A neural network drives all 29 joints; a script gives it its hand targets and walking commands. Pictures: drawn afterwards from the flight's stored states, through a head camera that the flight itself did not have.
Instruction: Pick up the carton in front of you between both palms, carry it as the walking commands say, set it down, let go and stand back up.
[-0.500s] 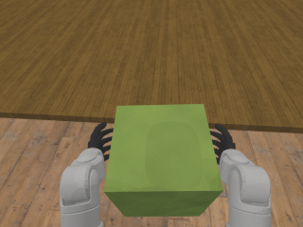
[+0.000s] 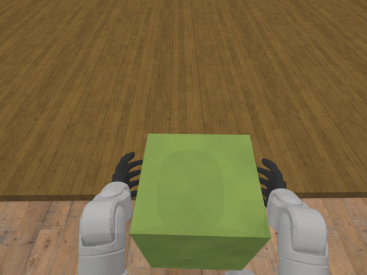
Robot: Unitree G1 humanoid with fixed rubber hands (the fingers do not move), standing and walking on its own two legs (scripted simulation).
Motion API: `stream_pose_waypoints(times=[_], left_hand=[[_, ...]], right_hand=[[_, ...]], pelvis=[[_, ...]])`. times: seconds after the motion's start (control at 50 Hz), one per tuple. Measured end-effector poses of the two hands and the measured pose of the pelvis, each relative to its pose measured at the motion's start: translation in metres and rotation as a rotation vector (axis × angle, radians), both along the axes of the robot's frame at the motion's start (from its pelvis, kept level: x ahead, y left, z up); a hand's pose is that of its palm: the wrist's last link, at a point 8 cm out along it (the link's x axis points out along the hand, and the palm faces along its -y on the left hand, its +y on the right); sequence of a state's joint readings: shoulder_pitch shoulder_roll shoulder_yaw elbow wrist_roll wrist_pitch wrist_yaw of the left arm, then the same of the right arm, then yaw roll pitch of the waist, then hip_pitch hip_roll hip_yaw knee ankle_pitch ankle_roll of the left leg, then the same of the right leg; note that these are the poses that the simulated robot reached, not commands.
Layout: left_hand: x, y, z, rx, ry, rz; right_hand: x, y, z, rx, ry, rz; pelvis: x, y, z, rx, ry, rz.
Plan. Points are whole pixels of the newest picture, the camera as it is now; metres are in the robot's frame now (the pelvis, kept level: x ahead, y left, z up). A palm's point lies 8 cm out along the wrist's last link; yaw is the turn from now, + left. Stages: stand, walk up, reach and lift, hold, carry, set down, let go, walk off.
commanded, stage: carry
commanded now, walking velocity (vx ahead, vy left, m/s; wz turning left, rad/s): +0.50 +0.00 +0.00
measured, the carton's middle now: (197, 205) +0.28 +0.00 +0.01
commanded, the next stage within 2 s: none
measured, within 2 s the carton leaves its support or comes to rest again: neither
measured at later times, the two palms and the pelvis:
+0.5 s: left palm (150, 50) +0.70 +0.13 +0.15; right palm (247, 53) +0.72 -0.16 +0.13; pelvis +0.33 -0.04 -0.01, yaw +1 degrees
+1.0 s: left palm (152, 22) +0.98 +0.17 +0.12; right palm (227, 23) +0.99 -0.13 +0.11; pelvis +0.58 -0.01 -0.01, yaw +1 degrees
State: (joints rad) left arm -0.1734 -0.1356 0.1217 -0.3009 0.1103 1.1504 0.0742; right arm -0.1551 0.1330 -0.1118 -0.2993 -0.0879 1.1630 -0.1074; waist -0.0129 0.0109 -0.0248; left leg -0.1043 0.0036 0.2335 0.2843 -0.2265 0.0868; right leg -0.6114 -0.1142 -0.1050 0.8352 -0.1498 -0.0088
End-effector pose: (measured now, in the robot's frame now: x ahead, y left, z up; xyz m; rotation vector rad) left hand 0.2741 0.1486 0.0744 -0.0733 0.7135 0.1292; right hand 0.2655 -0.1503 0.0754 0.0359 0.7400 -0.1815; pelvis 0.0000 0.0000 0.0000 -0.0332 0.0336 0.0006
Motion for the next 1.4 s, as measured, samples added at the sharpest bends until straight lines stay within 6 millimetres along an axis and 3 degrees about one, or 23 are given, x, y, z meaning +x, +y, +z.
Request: stream_pose_waypoints(times=[0.12, 0.24, 0.3, 0.4, 0.54, 0.64, 0.7, 0.82, 0.92, 1.0, 1.08, 1.16, 1.32, 1.4], left_hand=[[0.081, -0.004, 0.012, 0.005, -0.068, 0.038], [0.201, -0.020, 0.028, 0.045, -0.175, 0.052], [0.261, -0.026, 0.034, 0.091, -0.123, 0.040], [0.341, -0.021, 0.046, 0.107, -0.049, 0.056], [0.462, -0.011, 0.074, 0.056, -0.088, 0.064], [0.558, -0.006, 0.063, 0.025, -0.059, -0.009], [0.603, -0.005, 0.051, 0.015, -0.019, -0.044], [0.658, 0.000, 0.034, -0.029, 0.040, -0.012], [0.681, 0.009, 0.032, -0.040, -0.017, 0.066], [0.703, 0.017, 0.044, -0.029, -0.094, 0.113], [0.739, 0.022, 0.051, -0.019, -0.115, 0.094], [0.775, 0.029, 0.034, -0.033, -0.009, 0.043], [0.852, 0.017, 0.030, -0.005, 0.047, -0.034], [0.888, 0.021, 0.048, -0.008, -0.023, 0.013]], right_hand=[[0.093, -0.003, 0.013, 0.006, -0.068, 0.034], [0.223, -0.021, 0.022, 0.012, -0.178, 0.077], [0.286, -0.025, 0.023, -0.039, -0.127, 0.135], [0.375, -0.020, 0.035, -0.017, -0.055, 0.155], [0.485, -0.011, 0.060, 0.009, -0.092, 0.103], [0.560, -0.007, 0.059, -0.066, -0.058, 0.063], [0.597, -0.005, 0.053, -0.094, -0.015, 0.047], [0.654, -0.001, 0.040, -0.063, 0.039, 0.024], [0.692, 0.008, 0.032, 0.034, -0.021, 0.003], [0.727, 0.016, 0.040, 0.076, -0.098, 0.019], [0.763, 0.021, 0.053, 0.013, -0.122, 0.054], [0.792, 0.028, 0.052, -0.055, -0.018, 0.040], [0.840, 0.016, 0.033, -0.051, 0.043, -0.015], [0.891, 0.020, 0.052, -0.028, -0.028, 0.007]], pelvis=[[0.090, -0.013, -0.010, 0.011, -0.008, 0.020], [0.186, -0.032, -0.039, 0.001, 0.010, 0.027], [0.217, -0.041, -0.035, 0.012, 0.029, 0.040], [0.268, -0.047, -0.014, 0.037, 0.061, 0.033], [0.359, -0.033, -0.008, 0.036, 0.071, 0.022], [0.435, -0.013, -0.025, 0.016, 0.057, 0.017], [0.460, -0.007, -0.022, 0.019, 0.073, 0.030], [0.500, 0.001, -0.007, -0.020, 0.110, 0.018], [0.543, -0.004, -0.008, -0.008, 0.100, 0.038], [0.580, -0.008, -0.014, 0.001, 0.121, 0.013], [0.610, -0.006, -0.010, 0.005, 0.136, 0.007], [0.651, 0.005, -0.003, -0.006, 0.150, -0.008], [0.727, 0.028, 0.010, -0.039, 0.113, 0.055], [0.781, 0.026, 0.015, 0.036, 0.026, 0.049]])
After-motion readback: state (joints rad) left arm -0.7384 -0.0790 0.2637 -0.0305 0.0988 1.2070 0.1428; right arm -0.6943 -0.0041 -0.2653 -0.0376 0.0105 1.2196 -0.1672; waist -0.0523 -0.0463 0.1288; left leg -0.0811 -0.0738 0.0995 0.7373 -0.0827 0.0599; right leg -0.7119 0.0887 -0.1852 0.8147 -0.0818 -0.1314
